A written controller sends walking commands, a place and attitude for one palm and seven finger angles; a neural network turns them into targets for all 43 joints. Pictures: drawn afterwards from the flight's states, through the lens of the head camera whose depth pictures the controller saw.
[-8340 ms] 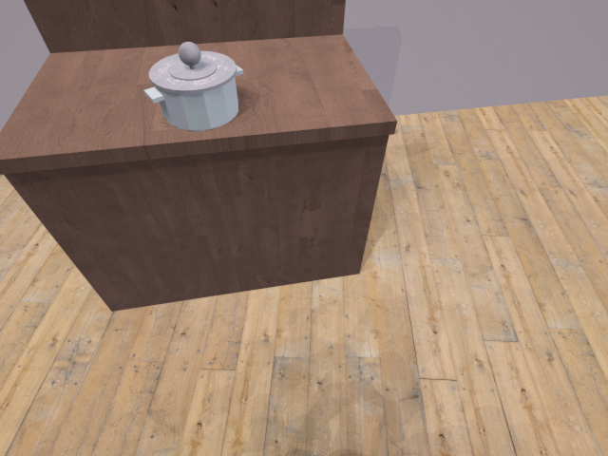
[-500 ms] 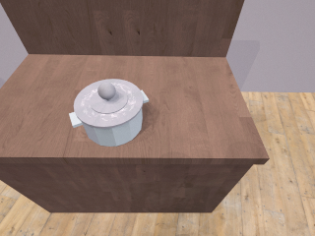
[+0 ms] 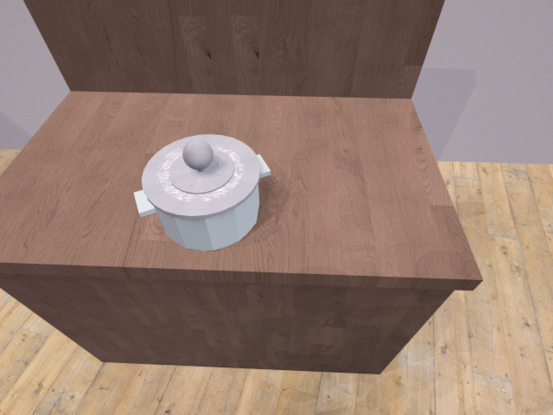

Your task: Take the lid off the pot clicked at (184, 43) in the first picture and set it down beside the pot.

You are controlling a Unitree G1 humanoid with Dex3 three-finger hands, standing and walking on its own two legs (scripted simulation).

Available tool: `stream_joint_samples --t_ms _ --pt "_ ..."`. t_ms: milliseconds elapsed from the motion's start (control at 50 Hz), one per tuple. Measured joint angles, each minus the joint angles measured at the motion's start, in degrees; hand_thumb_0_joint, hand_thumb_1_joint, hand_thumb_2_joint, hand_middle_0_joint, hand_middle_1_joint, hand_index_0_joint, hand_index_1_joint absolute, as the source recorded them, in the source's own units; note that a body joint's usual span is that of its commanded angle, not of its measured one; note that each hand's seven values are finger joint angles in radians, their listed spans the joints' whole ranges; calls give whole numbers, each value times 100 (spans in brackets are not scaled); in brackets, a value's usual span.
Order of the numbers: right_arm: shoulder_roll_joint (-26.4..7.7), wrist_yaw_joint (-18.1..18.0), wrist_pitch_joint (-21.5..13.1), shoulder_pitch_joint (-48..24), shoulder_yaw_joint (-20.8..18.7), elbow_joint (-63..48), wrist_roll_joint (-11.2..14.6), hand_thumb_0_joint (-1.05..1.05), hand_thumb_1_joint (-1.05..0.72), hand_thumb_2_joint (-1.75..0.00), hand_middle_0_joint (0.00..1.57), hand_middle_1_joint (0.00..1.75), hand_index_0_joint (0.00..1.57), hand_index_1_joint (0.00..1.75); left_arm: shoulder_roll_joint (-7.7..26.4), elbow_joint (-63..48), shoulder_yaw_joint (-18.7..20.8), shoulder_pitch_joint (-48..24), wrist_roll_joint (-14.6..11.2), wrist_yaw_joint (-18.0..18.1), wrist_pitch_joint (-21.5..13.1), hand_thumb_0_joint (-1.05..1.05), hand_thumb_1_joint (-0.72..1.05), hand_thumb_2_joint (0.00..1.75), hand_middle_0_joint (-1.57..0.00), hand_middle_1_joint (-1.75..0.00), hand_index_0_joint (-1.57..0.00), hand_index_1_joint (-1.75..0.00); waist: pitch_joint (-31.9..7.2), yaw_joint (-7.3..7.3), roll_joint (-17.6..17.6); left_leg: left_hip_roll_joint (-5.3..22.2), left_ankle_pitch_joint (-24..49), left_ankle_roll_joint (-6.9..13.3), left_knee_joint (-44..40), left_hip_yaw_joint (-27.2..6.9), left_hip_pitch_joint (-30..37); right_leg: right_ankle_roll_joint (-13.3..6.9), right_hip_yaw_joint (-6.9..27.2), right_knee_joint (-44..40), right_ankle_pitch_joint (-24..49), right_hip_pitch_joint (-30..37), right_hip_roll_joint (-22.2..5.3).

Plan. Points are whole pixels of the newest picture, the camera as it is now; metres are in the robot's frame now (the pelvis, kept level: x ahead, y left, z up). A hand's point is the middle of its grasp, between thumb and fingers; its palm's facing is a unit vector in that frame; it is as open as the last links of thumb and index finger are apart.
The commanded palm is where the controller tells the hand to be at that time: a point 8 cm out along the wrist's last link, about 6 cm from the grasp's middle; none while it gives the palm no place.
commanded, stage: lift the closed hand beside the body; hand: left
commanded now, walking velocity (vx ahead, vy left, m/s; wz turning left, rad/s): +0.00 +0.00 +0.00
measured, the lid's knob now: (198, 154) +0.48 +0.18 +0.11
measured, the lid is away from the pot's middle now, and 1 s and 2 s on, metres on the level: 0.00 0.00 0.00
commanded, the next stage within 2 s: raise the hand higher, near the body in 0.52 s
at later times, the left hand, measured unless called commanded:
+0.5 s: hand out of the picture +0.09 +0.21 -0.01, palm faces +0.29 -0.91 -0.30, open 3.1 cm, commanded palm +0.05 +0.25 +0.02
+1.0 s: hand (84, 411) +0.11 +0.23 +0.04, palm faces +0.27 -0.88 -0.38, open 3.1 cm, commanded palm +0.07 +0.27 +0.08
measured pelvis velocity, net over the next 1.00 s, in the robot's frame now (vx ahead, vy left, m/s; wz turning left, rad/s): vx -0.02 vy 0.01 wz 0.01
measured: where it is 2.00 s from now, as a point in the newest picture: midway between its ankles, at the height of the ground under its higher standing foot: outside the picture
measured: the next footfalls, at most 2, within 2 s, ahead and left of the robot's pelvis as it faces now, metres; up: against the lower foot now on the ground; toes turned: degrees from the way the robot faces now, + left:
none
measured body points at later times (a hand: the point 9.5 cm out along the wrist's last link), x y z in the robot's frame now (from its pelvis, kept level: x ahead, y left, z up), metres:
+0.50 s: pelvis -0.03 -0.01 +0.00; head -0.04 -0.02 +0.45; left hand +0.07 +0.26 +0.01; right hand +0.20 -0.22 -0.05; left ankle -0.02 +0.09 -0.74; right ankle -0.03 -0.11 -0.74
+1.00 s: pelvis -0.02 +0.01 +0.00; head -0.03 -0.01 +0.45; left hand +0.10 +0.28 +0.06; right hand +0.17 -0.22 -0.08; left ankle -0.02 +0.09 -0.74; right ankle -0.03 -0.11 -0.74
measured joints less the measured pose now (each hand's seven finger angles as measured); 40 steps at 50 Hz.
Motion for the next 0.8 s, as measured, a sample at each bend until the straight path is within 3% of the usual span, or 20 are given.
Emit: stream_joint_samples --t_ms 60,160,200,260,420,580,800 --pt "-289 17 -330 -155 -56 -341 -12 2 -93 -90 20 30 20 30 12 -1028 7 -106 57 164 -75 4 95 90 -28 -39 -28 -39 -154 -84 236 -82 83 49 -63 -94 64 35 -97 -45 26 98 -76" --pt "-315 239 -99 -952 -281 -1147 -140 2 -92 -90 20 30 20 30 -218 -1300 313 -160 163 -146 -315 2 93 90 -42 -56 -43 -56 -413 -259 261 -60 162 44 -21 9 -104 18 3 163 49 -191 -68" --pt "-241 231 -49 -1106 -283 -1588 -136 2 -91 -90 20 30 19 30 -213 -1820 367 200 102 -295 -371 1 93 90 -50 -64 -50 -64 -388 -224 146 -9 170 8 -6 30 -84 -18 24 172 67 -178 -19" --pt "-232 126 -63 -1187 -250 -2152 -148 1 -91 -90 20 30 19 30 -75 -2497 418 583 48 -340 -519 1 91 90 -62 -77 -63 -77 -292 -58 3 51 190 -37 25 -45 -43 -70 -51 103 113 -67 43" --pt "-310 -73 11 -1315 -133 -2661 -195 1 -90 -90 20 30 19 30 138 -3080 631 743 -15 -249 -562 1 90 90 -96 -114 -97 -114 -32 210 62 125 271 -74 72 -243 -75 -129 -249 -164 301 102 135" --pt "-41 -128 190 -985 36 -2360 -232 1 -90 -90 21 30 20 30 211 -3400 818 959 4 -252 -583 1 90 90 -120 -141 -121 -141 6 161 152 108 270 -48 -9 -218 57 -99 -221 -257 315 230 122" --pt "-84 -109 163 -711 -63 -2033 -238 1 -90 -90 21 30 20 30 348 -4095 959 1347 95 -246 -614 1 90 90 -128 -149 -129 -149 64 57 236 47 238 33 -115 -83 208 -9 -87 -308 307 317 61"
